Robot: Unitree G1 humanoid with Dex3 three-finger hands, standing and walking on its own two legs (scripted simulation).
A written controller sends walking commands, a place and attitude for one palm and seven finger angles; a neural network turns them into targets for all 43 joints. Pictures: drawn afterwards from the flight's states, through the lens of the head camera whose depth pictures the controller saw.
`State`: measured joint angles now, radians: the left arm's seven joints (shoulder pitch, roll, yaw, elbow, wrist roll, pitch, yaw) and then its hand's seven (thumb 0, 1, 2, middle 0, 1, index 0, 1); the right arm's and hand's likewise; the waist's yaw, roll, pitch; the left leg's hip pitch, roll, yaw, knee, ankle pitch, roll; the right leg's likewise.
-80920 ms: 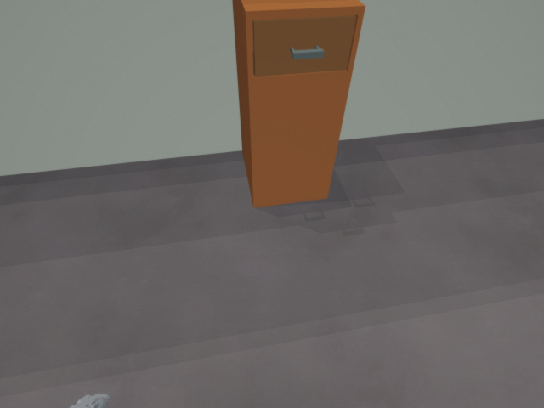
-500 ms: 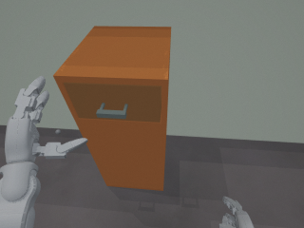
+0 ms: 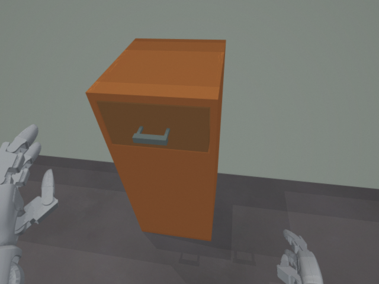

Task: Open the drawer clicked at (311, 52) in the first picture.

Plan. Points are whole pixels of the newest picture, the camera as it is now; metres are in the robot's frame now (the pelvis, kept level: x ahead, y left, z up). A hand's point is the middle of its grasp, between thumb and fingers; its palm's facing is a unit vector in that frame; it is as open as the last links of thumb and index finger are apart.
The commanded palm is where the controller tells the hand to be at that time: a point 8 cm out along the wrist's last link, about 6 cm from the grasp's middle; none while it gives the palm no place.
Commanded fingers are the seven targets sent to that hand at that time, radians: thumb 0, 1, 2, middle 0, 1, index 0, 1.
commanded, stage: draw the hand back to the body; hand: left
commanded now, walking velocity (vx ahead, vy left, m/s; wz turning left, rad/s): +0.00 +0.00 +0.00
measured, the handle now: (152, 134) +0.53 +0.20 +0.01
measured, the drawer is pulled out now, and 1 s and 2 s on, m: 0.00 0.00 0.00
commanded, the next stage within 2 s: step back with the hand held close in 0.08 s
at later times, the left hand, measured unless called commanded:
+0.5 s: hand (53, 195) +0.19 +0.25 +0.17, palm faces +0.29 -0.82 -0.49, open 7.4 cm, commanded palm +0.13 +0.30 +0.20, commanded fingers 0.00 0.90 0.90 -0.20 -0.30 -0.20 -0.30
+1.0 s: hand out of the picture +0.08 +0.27 +0.19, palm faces +0.46 -0.79 -0.41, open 7.4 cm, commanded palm +0.02 +0.32 +0.20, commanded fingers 0.00 0.90 0.90 -0.20 -0.30 -0.20 -0.30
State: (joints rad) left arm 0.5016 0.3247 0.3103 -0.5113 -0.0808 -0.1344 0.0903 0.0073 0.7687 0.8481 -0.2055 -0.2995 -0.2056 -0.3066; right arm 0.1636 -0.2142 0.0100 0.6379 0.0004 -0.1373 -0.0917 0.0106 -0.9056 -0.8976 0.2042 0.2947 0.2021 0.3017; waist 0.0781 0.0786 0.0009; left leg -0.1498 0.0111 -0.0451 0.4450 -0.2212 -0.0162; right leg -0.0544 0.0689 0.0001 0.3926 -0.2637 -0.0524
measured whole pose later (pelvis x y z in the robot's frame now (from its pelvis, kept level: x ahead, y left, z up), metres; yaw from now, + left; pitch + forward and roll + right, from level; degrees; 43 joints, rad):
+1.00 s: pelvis -0.10 +0.04 -0.02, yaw +2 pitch +0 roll -2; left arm 0.55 0.37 0.40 -0.66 -0.01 -0.22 0.15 0.01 0.89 0.90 -0.21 -0.30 -0.21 -0.31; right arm 0.25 -0.20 0.01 0.57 -0.01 -0.10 -0.06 0.01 -0.90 -0.90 0.21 0.30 0.21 0.30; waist 0.01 0.01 -0.02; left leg -0.51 -0.01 0.00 0.71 -0.35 0.00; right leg -0.40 0.04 0.02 0.60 -0.20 -0.01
